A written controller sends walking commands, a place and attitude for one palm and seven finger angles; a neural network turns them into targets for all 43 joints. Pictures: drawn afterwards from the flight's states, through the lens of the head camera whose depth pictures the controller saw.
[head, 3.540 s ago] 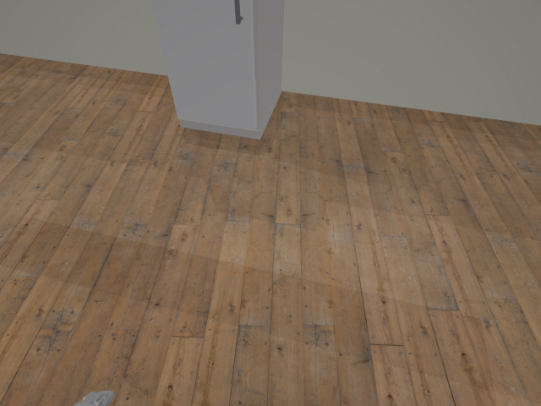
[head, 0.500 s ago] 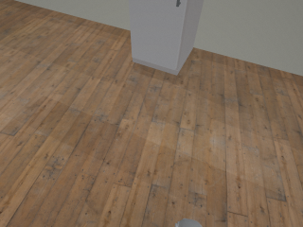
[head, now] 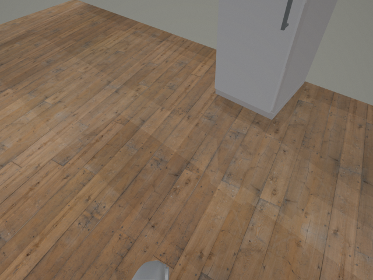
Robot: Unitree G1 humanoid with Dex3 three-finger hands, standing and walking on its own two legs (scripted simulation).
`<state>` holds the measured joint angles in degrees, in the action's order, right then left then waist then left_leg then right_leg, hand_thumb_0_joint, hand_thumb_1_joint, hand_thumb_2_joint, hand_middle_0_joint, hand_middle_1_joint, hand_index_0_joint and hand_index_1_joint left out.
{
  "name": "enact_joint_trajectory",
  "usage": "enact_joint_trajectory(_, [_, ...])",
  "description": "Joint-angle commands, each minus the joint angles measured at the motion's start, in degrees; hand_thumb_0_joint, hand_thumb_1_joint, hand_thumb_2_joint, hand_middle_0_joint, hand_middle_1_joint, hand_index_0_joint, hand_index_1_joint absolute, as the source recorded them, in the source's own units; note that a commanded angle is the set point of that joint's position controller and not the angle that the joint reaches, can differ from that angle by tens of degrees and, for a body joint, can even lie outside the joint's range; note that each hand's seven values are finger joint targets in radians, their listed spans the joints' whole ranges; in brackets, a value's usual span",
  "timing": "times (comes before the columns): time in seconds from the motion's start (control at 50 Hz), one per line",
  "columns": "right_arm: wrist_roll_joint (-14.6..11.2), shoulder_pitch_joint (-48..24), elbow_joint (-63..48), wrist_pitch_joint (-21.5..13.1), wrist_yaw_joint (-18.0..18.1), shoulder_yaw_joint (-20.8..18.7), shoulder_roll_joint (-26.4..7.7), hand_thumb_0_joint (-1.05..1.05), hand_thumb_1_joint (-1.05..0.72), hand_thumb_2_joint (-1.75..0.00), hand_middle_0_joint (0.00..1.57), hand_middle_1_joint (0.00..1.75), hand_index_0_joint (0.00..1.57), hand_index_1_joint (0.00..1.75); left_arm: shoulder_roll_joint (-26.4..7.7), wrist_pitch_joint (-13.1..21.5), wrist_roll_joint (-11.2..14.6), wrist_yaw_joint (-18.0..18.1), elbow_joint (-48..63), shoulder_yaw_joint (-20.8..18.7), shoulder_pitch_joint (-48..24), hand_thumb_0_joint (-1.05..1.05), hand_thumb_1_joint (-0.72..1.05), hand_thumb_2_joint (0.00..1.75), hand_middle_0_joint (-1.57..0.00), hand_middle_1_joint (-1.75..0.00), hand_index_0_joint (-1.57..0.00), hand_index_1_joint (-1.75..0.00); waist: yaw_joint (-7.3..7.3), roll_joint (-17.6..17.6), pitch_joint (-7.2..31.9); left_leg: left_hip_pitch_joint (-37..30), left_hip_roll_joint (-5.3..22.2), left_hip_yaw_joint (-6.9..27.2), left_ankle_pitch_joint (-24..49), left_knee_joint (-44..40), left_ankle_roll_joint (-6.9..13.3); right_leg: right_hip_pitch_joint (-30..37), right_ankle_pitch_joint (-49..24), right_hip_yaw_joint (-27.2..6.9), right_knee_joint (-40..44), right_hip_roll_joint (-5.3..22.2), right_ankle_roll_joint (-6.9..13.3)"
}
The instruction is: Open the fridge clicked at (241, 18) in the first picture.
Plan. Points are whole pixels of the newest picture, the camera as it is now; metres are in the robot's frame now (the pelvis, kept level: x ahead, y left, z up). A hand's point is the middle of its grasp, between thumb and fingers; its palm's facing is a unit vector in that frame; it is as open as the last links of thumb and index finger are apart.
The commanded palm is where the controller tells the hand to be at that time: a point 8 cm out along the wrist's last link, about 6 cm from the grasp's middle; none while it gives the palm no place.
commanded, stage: walk to a spot facing it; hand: right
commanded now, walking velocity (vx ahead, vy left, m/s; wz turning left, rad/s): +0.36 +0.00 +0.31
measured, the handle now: out of the picture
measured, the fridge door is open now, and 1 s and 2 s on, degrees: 0 0 0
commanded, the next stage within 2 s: turn to face it in 1.50 s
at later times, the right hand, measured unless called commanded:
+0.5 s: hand (248, 209) +0.35 -0.15 -0.18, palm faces -0.11 +0.97 -0.21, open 7.1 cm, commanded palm none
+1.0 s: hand (238, 144) +0.59 -0.14 -0.17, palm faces -0.25 +0.96 -0.16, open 7.4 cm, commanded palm none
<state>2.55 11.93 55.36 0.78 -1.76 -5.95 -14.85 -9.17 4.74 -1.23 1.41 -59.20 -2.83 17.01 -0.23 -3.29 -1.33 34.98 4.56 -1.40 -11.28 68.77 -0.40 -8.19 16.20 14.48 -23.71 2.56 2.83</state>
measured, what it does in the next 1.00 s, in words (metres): walks ahead, turning left: left foot, then right foot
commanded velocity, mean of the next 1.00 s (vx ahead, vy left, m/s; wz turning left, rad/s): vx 0.37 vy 0.00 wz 0.22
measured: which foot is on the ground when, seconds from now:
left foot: up 0.00-0.28, down 0.30-0.68, up 0.70-1.00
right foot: down 0.00-0.30, up 0.32-0.64, down 0.66-1.00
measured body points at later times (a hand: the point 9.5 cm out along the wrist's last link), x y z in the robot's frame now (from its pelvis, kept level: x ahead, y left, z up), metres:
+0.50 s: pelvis +0.25 +0.03 -0.01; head +0.28 +0.02 +0.44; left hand +0.20 +0.24 -0.16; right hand +0.35 -0.20 -0.16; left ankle +0.23 +0.12 -0.74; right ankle +0.25 -0.10 -0.68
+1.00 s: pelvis +0.49 +0.01 +0.00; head +0.51 +0.01 +0.45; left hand +0.38 +0.20 -0.16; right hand +0.61 -0.19 -0.16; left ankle +0.54 +0.17 -0.68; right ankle +0.43 -0.10 -0.74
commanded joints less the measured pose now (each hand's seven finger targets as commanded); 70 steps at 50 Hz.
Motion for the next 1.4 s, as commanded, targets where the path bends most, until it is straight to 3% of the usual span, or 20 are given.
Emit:
enact_joint_trajectory(0.0, [-0.08,-1.72,-3.06,-0.17,-0.76,1.31,2.35,0.00,-0.90,-0.90,0.20,0.30,0.20,0.30,-6.29,1.36,0.06,0.23,0.19,-0.65,6.83,0.00,0.90,0.90,-0.20,-0.30,-0.20,-0.30,0.51,7.03,-3.65,8.23,2.26,0.34,3.86,-6.03,-0.99,5.67,-17.26,-9.29,12.83,15.52,2.71])
enact_joint_trajectory(0.14, [-0.59,-14.14,-5.47,-1.11,-0.77,2.78,3.05,0.00,-0.90,-0.90,0.20,0.30,0.20,0.30,-6.69,0.48,-0.71,0.18,-3.87,-0.19,14.78,0.00,0.90,0.90,-0.20,-0.30,-0.20,-0.30,4.58,9.04,-6.27,1.87,-0.50,-5.97,1.18,-26.95,1.63,11.48,-31.04,-4.45,10.29,15.77,2.92])
enact_joint_trajectory(0.24, [-0.35,2.41,-0.01,-2.92,0.30,1.81,-0.37,0.00,-0.90,-0.90,0.20,0.30,0.20,0.30,-9.18,-0.34,-0.06,0.03,-4.47,-0.30,13.31,0.00,0.90,0.90,-0.20,-0.30,-0.20,-0.30,-3.66,9.90,4.14,-25.66,-6.95,-10.51,0.85,-38.50,6.21,9.12,-55.71,0.89,-14.58,14.00,-0.16])
enact_joint_trajectory(0.26, [-0.18,11.37,2.81,-3.58,0.92,0.61,-4.74,0.00,-0.90,-0.90,0.20,0.30,0.20,0.30,-7.81,-0.21,0.68,-0.62,-3.72,0.01,12.18,0.00,0.90,0.90,-0.20,-0.30,-0.20,-0.30,-7.75,6.23,9.65,-43.45,1.15,-1.70,5.30,-38.44,9.19,-5.17,-39.90,1.49,-28.69,12.40,-2.08])
enact_joint_trajectory(0.28, [-0.89,18.49,4.58,-3.94,1.78,-0.80,-10.67,0.00,-0.90,-0.90,0.20,0.30,0.20,0.30,-3.79,0.32,1.40,-0.48,-1.74,0.48,12.56,0.00,0.90,0.90,-0.20,-0.30,-0.20,-0.30,-8.32,-5.08,16.34,-57.60,18.94,26.10,16.59,-42.02,17.18,-23.25,11.23,0.29,-48.51,2.57,-4.94])
enact_joint_trajectory(0.3, [-2.15,17.59,4.83,-3.80,2.02,-1.01,-12.61,0.00,-0.90,-0.90,0.20,0.30,0.20,0.30,-4.97,0.27,1.46,-0.40,-0.70,0.15,9.02,0.00,0.90,0.90,-0.20,-0.30,-0.20,-0.30,-8.10,-4.23,17.29,-54.59,21.47,30.48,18.01,-47.26,19.74,-26.92,16.26,-8.33,-56.51,2.34,-3.74])
enact_joint_trajectory(0.42, [-0.92,2.54,1.82,-5.18,2.87,1.47,-0.60,0.00,-0.90,-0.90,0.20,0.30,0.20,0.30,-0.12,-2.81,-0.23,-1.04,-0.71,-0.16,7.61,0.00,0.90,0.90,-0.20,-0.30,-0.20,-0.30,2.71,1.11,-0.86,-18.37,11.26,7.38,9.40,-54.55,11.55,-19.74,4.94,-11.09,-39.39,8.97,-5.09])
enact_joint_trajectory(0.52, [-1.05,3.33,2.49,-5.02,1.95,1.52,-2.82,0.00,-0.90,-0.90,0.20,0.30,0.20,0.30,-1.09,-2.23,-0.21,-2.61,1.88,-0.14,0.62,0.00,0.90,0.90,-0.20,-0.30,-0.20,-0.30,1.06,-6.26,-2.37,-17.57,7.78,4.80,-0.59,-54.90,9.70,-15.73,-1.95,-7.78,-20.97,6.43,-5.18])
enact_joint_trajectory(0.62, [-1.34,3.12,2.68,-4.21,1.46,0.95,-4.65,0.00,-0.90,-0.90,0.20,0.30,0.20,0.30,-6.78,-0.87,-0.52,-2.50,0.96,-1.33,5.30,0.00,0.90,0.90,-0.20,-0.30,-0.20,-0.30,5.07,2.25,-0.91,-15.15,4.42,2.34,0.63,-41.20,6.42,2.56,-3.63,-4.25,-7.07,2.74,-4.41])
enact_joint_trajectory(0.66, [-1.92,4.18,0.44,-4.29,0.84,1.96,1.03,0.00,-0.90,-0.90,0.20,0.30,0.20,0.30,-17.58,-0.39,-1.69,-1.75,-1.84,-3.62,18.80,0.00,0.90,0.90,-0.20,-0.30,-0.20,-0.30,9.21,28.52,5.64,-0.10,-6.65,-5.92,-20.95,-6.08,1.64,16.48,3.39,-35.73,8.89,24.31,3.48])
enact_joint_trajectory(0.68, [-1.42,0.96,-0.08,-4.16,1.46,1.73,-1.21,0.00,-0.90,-0.90,0.20,0.30,0.20,0.30,-15.53,-0.71,-1.35,-0.86,-2.71,-2.74,17.67,0.00,0.90,0.90,-0.20,-0.30,-0.20,-0.30,9.09,24.76,4.32,3.36,-4.41,1.36,-20.40,3.26,2.50,14.00,4.85,-40.07,11.90,26.36,4.03])
enact_joint_trajectory(0.74, [-1.06,-0.26,1.53,-4.01,0.16,1.58,0.08,0.00,-0.90,-0.90,0.20,0.30,0.20,0.30,-8.55,0.44,-0.82,-0.45,0.25,-0.68,6.90,0.00,0.90,0.90,-0.20,-0.30,-0.20,-0.30,3.57,7.84,-3.01,3.92,1.89,2.06,-7.94,4.83,1.82,3.99,-6.46,-23.55,10.79,21.45,2.99])
enact_joint_trajectory(0.82, [-0.76,3.43,2.57,-1.62,0.16,1.68,2.41,0.00,-0.90,-0.90,0.20,0.30,0.20,0.30,-6.84,0.99,-0.24,-0.17,-0.56,-0.31,5.58,0.00,0.90,0.90,-0.20,-0.30,-0.20,-0.30,0.42,10.08,-2.61,1.77,2.26,0.47,-2.25,0.34,0.09,2.12,-14.17,-10.04,12.56,16.81,1.81])
enact_joint_trajectory(1.02, [-0.84,-7.51,-1.47,-2.27,-0.05,1.96,4.38,0.00,-0.90,-0.90,0.20,0.30,0.20,0.30,-5.61,-0.01,-0.63,-0.35,-4.81,-1.14,11.14,0.00,0.90,0.90,-0.20,-0.30,-0.20,-0.30,2.78,10.04,-6.61,-3.83,0.05,-6.84,1.38,-29.57,1.93,7.26,-22.75,-1.80,10.18,16.83,2.16])
enact_joint_trajectory(1.08, [-0.44,6.50,2.93,-3.41,0.41,1.00,1.71,0.00,-0.90,-0.90,0.20,0.30,0.20,0.30,-6.97,-0.42,-0.22,-0.37,-4.95,-1.42,8.84,0.00,0.90,0.90,-0.20,-0.30,-0.20,-0.30,-4.17,8.38,1.44,-23.31,-4.83,-10.34,1.42,-36.07,4.53,6.20,-38.85,1.56,-8.58,14.73,-0.16])
enact_joint_trajectory(1.1, [-0.21,15.02,5.60,-4.10,0.89,-0.11,-2.00,0.00,-0.90,-0.90,0.20,0.30,0.20,0.30,-6.32,-0.33,0.28,-0.93,-4.66,-1.31,8.73,0.00,0.90,0.90,-0.20,-0.30,-0.20,-0.30,-8.05,3.81,6.99,-37.72,-1.37,-5.67,2.90,-37.01,6.25,-2.88,-32.13,2.55,-22.49,12.33,-1.90])
enact_joint_trajectory(1.12, [-0.30,21.79,7.03,-4.57,1.75,-1.83,-8.93,0.00,-0.90,-0.90,0.20,0.30,0.20,0.30,-2.28,0.10,1.17,-1.22,-2.90,-0.65,10.41,0.00,0.90,0.90,-0.20,-0.30,-0.20,-0.30,-9.33,-10.62,14.66,-51.55,14.62,19.14,4.27,-42.20,12.29,-18.77,2.74,1.58,-41.76,4.41,-4.03])
enact_joint_trajectory(1.14, [-1.88,21.64,7.33,-4.31,2.16,-1.77,-11.19,0.00,-0.90,-0.90,0.20,0.30,0.20,0.30,-2.74,-0.25,1.38,-1.11,-0.81,-0.52,7.11,0.00,0.90,0.90,-0.20,-0.30,-0.20,-0.30,-7.93,-9.89,13.21,-49.62,20.88,31.18,9.16,-50.06,16.10,-25.85,16.39,-6.05,-54.07,1.48,-3.60])
enact_joint_trajectory(1.26, [-0.92,4.26,3.53,-5.50,2.71,1.33,0.34,0.00,-0.90,-0.90,0.20,0.30,0.20,0.30,0.15,-2.95,-0.59,-1.38,-2.44,-0.71,6.85,0.00,0.90,0.90,-0.20,-0.30,-0.20,-0.30,1.83,0.00,0.83,-17.78,11.89,7.87,-0.41,-56.33,9.19,-20.27,0.50,-11.74,-44.88,8.87,-4.30])
enact_joint_trajectory(1.38, [-1.18,6.20,4.79,-6.00,2.32,1.85,-1.33,0.00,-0.90,-0.90,0.20,0.30,0.20,0.30,-1.27,-3.09,-0.31,-2.78,2.20,-0.54,-2.92,0.00,0.90,0.90,-0.20,-0.30,-0.20,-0.30,0.40,-2.52,-1.92,-22.33,10.37,3.36,1.81,-57.98,9.47,-23.28,-4.27,-9.76,-26.51,8.01,-5.66])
